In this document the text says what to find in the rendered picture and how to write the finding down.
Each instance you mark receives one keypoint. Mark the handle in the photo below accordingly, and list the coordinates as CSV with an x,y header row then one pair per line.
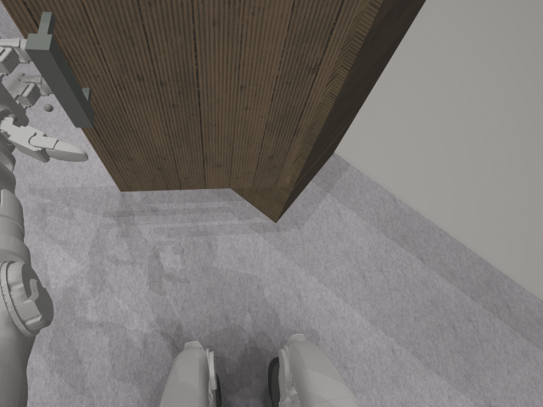
x,y
49,60

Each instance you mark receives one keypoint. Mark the robot right shin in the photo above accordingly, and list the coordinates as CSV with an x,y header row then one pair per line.
x,y
289,398

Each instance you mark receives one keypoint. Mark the robot left hand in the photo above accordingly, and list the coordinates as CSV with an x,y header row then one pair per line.
x,y
22,93

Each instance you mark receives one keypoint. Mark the robot left forearm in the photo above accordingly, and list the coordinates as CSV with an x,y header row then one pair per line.
x,y
12,230

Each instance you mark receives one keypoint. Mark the right robot thigh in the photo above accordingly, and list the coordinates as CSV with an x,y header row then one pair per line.
x,y
315,378

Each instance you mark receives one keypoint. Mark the cupboard door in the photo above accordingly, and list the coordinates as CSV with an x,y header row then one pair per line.
x,y
196,94

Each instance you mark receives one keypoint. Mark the robot left upper arm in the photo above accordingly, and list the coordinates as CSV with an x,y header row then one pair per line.
x,y
25,309

